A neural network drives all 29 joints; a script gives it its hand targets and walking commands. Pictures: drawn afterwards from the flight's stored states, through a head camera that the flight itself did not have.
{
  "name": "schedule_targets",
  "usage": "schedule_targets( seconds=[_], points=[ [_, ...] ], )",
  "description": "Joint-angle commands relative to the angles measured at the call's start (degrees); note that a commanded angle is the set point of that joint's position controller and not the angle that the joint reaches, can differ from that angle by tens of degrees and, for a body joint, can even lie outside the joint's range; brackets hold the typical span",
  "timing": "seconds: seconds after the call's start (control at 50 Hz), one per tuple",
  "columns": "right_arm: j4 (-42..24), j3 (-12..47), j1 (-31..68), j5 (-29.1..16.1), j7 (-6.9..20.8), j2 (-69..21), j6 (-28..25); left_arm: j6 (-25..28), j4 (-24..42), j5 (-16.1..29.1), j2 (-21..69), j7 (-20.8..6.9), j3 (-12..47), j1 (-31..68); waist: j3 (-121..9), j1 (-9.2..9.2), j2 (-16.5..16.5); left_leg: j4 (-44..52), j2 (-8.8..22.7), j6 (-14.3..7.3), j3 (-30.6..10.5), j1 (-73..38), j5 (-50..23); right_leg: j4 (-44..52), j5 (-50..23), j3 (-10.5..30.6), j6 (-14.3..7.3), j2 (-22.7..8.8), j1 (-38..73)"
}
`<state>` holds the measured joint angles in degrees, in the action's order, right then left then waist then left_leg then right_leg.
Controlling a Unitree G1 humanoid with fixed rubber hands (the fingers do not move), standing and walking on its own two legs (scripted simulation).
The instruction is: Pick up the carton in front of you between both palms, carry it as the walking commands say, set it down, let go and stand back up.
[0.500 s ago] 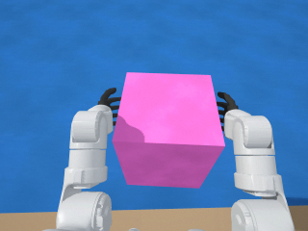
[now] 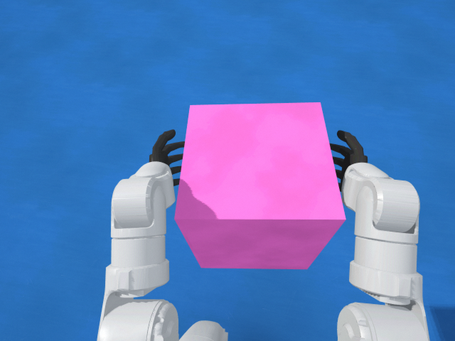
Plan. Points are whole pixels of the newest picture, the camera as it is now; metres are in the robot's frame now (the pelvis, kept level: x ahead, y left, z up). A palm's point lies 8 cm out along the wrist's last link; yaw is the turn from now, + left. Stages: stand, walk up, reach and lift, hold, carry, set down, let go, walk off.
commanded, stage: carry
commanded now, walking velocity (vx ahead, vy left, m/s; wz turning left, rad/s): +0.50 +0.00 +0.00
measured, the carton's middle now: (253, 194) +0.36 +0.03 +0.00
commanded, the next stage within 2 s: none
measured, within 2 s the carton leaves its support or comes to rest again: neither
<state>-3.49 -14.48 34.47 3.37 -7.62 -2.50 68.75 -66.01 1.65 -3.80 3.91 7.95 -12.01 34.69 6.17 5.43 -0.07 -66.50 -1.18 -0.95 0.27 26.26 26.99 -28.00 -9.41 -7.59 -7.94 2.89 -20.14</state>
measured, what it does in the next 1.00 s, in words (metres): goes down: left foot 0.04 m lower, then right foot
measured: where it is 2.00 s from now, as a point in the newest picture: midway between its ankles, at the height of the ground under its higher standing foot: (265, 119)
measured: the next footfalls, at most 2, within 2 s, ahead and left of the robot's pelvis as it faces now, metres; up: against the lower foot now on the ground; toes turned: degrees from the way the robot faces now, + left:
left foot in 0.20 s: +0.34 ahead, +0.07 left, -0.04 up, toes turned +4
right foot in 0.64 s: +0.62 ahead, -0.11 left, -0.04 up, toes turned -5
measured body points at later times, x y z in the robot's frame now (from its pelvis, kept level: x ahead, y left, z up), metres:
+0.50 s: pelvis +0.34 +0.01 -0.05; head +0.42 +0.01 +0.39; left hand +0.74 +0.12 +0.02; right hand +0.69 -0.18 +0.02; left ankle +0.30 +0.07 -0.78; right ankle +0.43 -0.13 -0.71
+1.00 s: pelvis +0.66 -0.04 -0.03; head +0.68 -0.06 +0.42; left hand +0.95 +0.13 +0.06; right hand +0.97 -0.17 +0.05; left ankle +0.74 +0.11 -0.73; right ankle +0.58 -0.10 -0.78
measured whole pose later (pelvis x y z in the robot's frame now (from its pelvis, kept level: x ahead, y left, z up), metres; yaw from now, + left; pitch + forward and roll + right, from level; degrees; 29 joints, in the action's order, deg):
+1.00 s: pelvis +0.66 -0.04 -0.03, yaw +1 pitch +6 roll +3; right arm -16.9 -7.7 15.3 7.1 -6.0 -8.9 67.0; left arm -65.8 16.9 -4.8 9.0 3.8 -12.1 15.2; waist -3.9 2.1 -0.6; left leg -40.8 2.3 1.9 5.4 34.6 10.8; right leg -14.5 14.4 -6.4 -3.6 -1.1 -6.2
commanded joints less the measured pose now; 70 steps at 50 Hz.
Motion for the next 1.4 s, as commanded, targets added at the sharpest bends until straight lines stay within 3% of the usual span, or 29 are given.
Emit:
schedule_targets(
  seconds=[0.0, 0.06, 0.12, 0.18, 0.2, 0.22, 0.24, 0.26, 0.28, 0.36, 0.44, 0.54, 0.6, 0.62, 0.64, 0.66, 0.68, 0.74, 0.78, 0.92, 1.06, 1.12, 1.14, 1.16, 1.18, 1.2, 1.24, 1.28, 1.38],
  points=[
    [-5.68, 40.70, 38.62, -18.98, 11.49, -57.30, -2.98, 0.24, 12.74, 30.98, 62.12, -15.57, 46.46, 46.31, -34.54, 1.87, -2.55, 10.36, 0.84, 0.05, 0.19, 14.45, -6.66, 4.94, -19.52, 20.58, -4.81, -15.87, 37.16],
    [-5.73, 38.57, 36.67, -15.63, 10.36, -52.35, -3.19, 0.55, 11.50, 32.44, 59.91, -16.02, 47.34, 45.29, -34.41, 2.89, -3.59, 27.68, 0.04, 0.36, 2.74, 14.64, -24.94, 1.78, -13.63, 14.54, -4.06, -10.16, 37.00],
    [-3.51, 36.94, 36.40, -13.09, 10.62, -48.39, -2.63, 0.56, 5.88, 32.22, 58.52, -16.74, 46.19, 44.01, -30.28, 1.66, -3.14, 43.01, -1.79, -0.76, 5.20, -8.38, -42.07, 0.84, -3.86, 9.49, -1.82, -8.26, 17.27],
    [3.48, 35.10, 33.45, -11.97, 11.67, -46.27, -1.44, -0.38, -2.92, 30.57, 57.92, -17.36, 43.56, 43.14, -31.04, -5.16, 2.11, 44.50, 1.14, -2.34, 7.04, -29.27, -48.93, -20.20, 4.02, 2.85, 1.88, -3.73, 4.21],
    [6.06, 33.43, 33.35, -11.68, 11.91, -44.33, -1.07, -0.92, -5.82, 29.90, 57.76, -17.44, 42.21, 43.78, -31.81, -7.00, 9.40, 37.89, 14.87, -7.11, -7.73, -40.84, -68.97, -35.95, 36.60, 3.78, 4.64, 0.56, -9.85],
    [9.85, 31.99, 32.70, -11.19, 11.80, -43.51, -0.72, -2.09, -9.52, 29.34, 57.41, -17.26, 40.11, 43.45, -37.25, -9.59, 12.93, 32.05, 24.59, -16.25, -20.52, -53.45, -74.09, -49.99, 45.03, 8.83, 6.17, 1.24, -22.82],
    [10.83, 32.09, 31.52, -12.57, 11.79, -44.69, -0.58, -2.76, -11.12, 28.84, 58.10, -17.03, 38.28, 41.74, -41.95, -10.37, 12.17, 34.84, 26.40, -21.60, -26.58, -53.35, -51.99, -57.93, 42.63, 11.81, 6.14, -0.94, -28.26],
    [9.22, 33.57, 34.70, -15.27, 12.15, -48.69, -0.65, -2.98, -10.26, 28.87, 59.10, -17.03, 37.47, 43.52, -41.16, -10.11, 7.40, 37.96, 23.28, -21.01, -27.43, -48.83, -37.16, -57.54, 38.98, 11.62, 4.93, -2.97, -30.50],
    [5.95, 35.64, 40.20, -18.32, 12.63, -53.13, -0.69, -2.96, -9.15, 28.53, 60.32, -16.90, 36.63, 45.39, -39.00, -9.25, 2.98, 39.80, 20.95, -18.86, -26.00, -44.82, -34.47, -55.78, 36.81, 10.93, 4.96, -3.56, -31.54],
    [-4.40, 42.48, 52.90, -27.49, 13.70, -64.42, -1.52, -1.69, -3.14, 23.02, 61.57, -14.14, 33.48, 43.19, -35.30, -7.73, 0.56, 41.98, 17.04, -14.20, -20.16, -31.32, -30.39, -45.70, 33.08, 9.17, 5.96, -5.90, -27.17],
    [-6.77, 45.96, 51.57, -31.03, 14.67, -65.96, -2.78, 0.18, 0.03, 17.70, 58.26, -11.45, 33.93, 37.90, -35.36, -9.61, 5.19, 41.50, 14.79, -13.07, -13.69, -33.74, -43.83, -32.32, 26.87, 5.68, 6.38, -5.55, -27.79],
    [-6.71, 47.74, 46.43, -31.48, 15.49, -63.84, -4.40, 1.82, 4.50, 16.28, 54.46, -10.51, 37.08, 35.57, -33.67, -10.90, 7.96, 39.09, 10.07, -8.28, -2.99, -33.71, -56.20, -8.33, 12.55, -0.68, 5.04, -0.76, -14.59],
    [-5.76, 47.45, 41.98, -30.24, 15.19, -60.68, -4.12, 1.23, 5.71, 17.14, 52.02, -10.98, 38.43, 33.91, -37.24, -6.98, 8.67, 26.50, 8.26, -3.31, 3.23, -28.86, -60.50, 6.67, 0.65, -3.17, 3.34, 0.28, 8.60],
    [-5.19, 47.14, 40.95, -29.38, 15.08, -59.24, -3.75, 0.80, 5.17, 17.20, 51.15, -11.36, 38.31, 31.77, -38.57, -4.61, 6.24, 20.10, 8.02, -1.99, 3.43, -20.57, -49.81, 5.95, 0.14, 0.76, 3.12, -4.67, 20.22],
    [-4.16, 46.90, 39.25, -28.48, 15.05, -58.48, -3.12, 0.19, 4.98, 17.30, 50.18, -11.76, 38.09, 30.54, -43.13, -5.25, -4.30, 11.17, 6.04, -0.41, 3.56, -8.44, -15.69, -3.53, -23.36, 16.58, 1.25, -19.75, 35.19],
    [-1.99, 45.30, 35.33, -27.30, 14.69, -58.67, -2.13, -0.30, 2.08, 16.95, 48.46, -11.99, 37.19, 27.83, -49.75, -3.29, -16.60, -5.30, -1.20, 1.18, 0.86, 8.79, 4.94, -0.59, -15.67, 36.36, -9.50, -28.32, 50.31],
    [-2.61, 44.63, 34.17, -26.14, 14.59, -57.56, -1.78, -0.68, 2.33, 18.37, 50.66, -12.56, 37.94, 25.49, -48.37, -2.79, -13.13, -9.75, 0.80, 0.83, -2.05, 14.23, 3.67, 3.22, -5.41, 37.39, -9.06, -26.71, 48.50],
    [-4.68, 43.62, 33.06, -22.73, 14.08, -60.47, -1.70, -1.42, 8.99, 22.62, 57.62, -14.86, 41.00, 31.27, -37.65, -3.35, -3.25, 1.60, 4.03, 1.39, -1.66, 15.08, -4.63, 7.26, -11.78, 25.21, -2.38, -21.58, 37.66],
    [-6.49, 43.73, 28.40, -20.32, 13.51, -61.54, -1.88, -1.85, 12.27, 24.30, 60.09, -16.09, 42.35, 30.60, -37.03, -3.95, -4.05, 7.89, 4.00, 2.18, -0.50, 11.61, -6.64, 8.81, -12.77, 21.29, -0.01, -20.08, 35.64],
    [-13.75, 47.03, 9.60, -13.56, 11.78, -59.60, -2.79, -2.43, 16.25, 23.11, 57.33, -19.26, 44.84, 11.92, -31.26, -4.14, -9.17, 23.39, 2.71, 3.12, 6.03, 12.64, -15.08, 10.58, -17.53, 10.87, 1.56, -16.55, 34.59],
    [-15.52, 49.66, 0.27, -17.42, 15.14, -59.57, -0.50, -2.95, 16.28, 19.65, 55.20, -19.93, 44.48, -2.55, -20.60, -3.69, -9.84, 37.58, 1.78, 0.70, 10.69, 5.35, -24.26, 11.50, -18.34, 4.28, 1.99, -15.45, 28.95],
    [-15.92, 49.31, 0.62, -18.83, 16.36, -58.40, 0.02, -3.19, 18.08, 19.51, 53.96, -19.59, 45.05, -1.58, -24.08, -5.32, -7.06, 42.57, -1.52, -0.76, 15.24, -16.19, -21.81, -3.72, -18.24, -1.25, 4.58, -12.81, 19.69],
    [-16.03, 49.00, 0.17, -18.90, 16.63, -57.79, 0.17, -3.36, 18.65, 19.62, 53.18, -19.43, 45.23, -0.50, -26.81, -6.46, -3.32, 42.43, 4.81, -1.56, 7.06, -27.68, -17.45, -13.48, -4.31, -1.83, 6.27, -11.54, 10.01],
    [-14.95, 48.11, 0.23, -18.37, 16.79, -56.67, -0.09, -3.98, 20.45, 20.17, 53.41, -19.25, 46.19, 1.17, -31.28, -6.86, 10.55, 47.00, 21.14, -9.85, -21.02, -38.58, -8.43, -31.26, 13.66, -1.32, 8.71, -5.20, -5.78],
    [-13.92, 48.25, -1.01, -19.13, 16.92, -57.90, -0.25, -4.04, 20.58, 20.42, 53.24, -19.28, 46.70, 1.71, -29.63, -6.91, 16.12, 53.43, 24.89, -13.76, -32.95, -39.88, -12.78, -40.47, 36.32, 3.88, 8.22, -0.90, -16.71],
    [-15.04, 48.45, 0.01, -19.64, 17.10, -58.59, -0.43, -3.70, 20.15, 20.77, 54.66, -19.15, 47.19, 2.24, -28.08, -6.66, 12.39, 52.97, 24.86, -13.91, -27.89, -36.86, -15.97, -45.74, 36.60, 7.34, 6.90, -4.81, -19.09],
    [-16.61, 49.65, 1.51, -20.90, 17.34, -60.68, -0.98, -2.72, 19.44, 20.74, 56.64, -19.04, 47.40, 1.14, -26.17, -6.30, 2.74, 53.88, 21.93, -10.23, -17.83, -28.16, -16.68, -41.54, 31.06, 8.66, 6.24, -9.55, -17.47],
    [-17.78, 50.60, 2.19, -21.59, 17.56, -61.37, -1.49, -1.95, 18.95, 20.12, 57.96, -18.75, 47.48, -0.49, -25.59, -5.76, 3.61, 57.01, 19.23, -7.19, -9.68, -21.73, -11.80, -32.68, 26.59, 6.89, 6.97, -10.27, -12.77],
    [-19.27, 50.87, 0.32, -21.95, 18.14, -57.90, -1.40, -1.33, 19.23, 18.81, 56.51, -17.54, 47.86, -3.19, -22.09, -6.10, 6.19, 60.84, 17.10, -7.42, -2.28, -22.40, -12.10, -15.13, 19.11, 2.20, 9.46, -9.67, -14.22]
  ],
)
